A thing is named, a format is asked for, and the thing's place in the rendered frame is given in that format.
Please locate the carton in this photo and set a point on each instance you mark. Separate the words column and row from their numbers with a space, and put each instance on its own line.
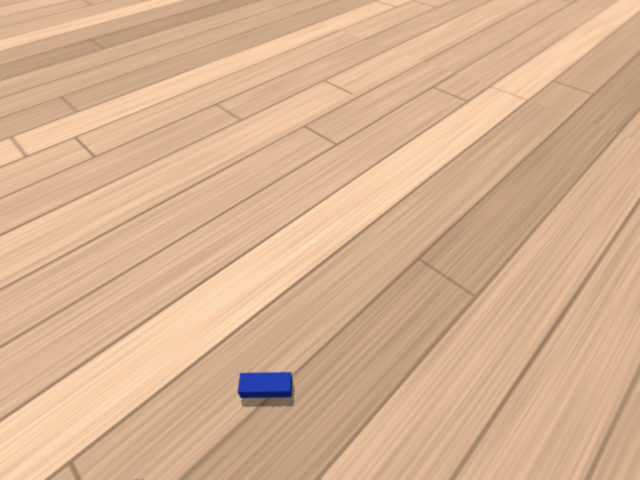
column 265, row 385

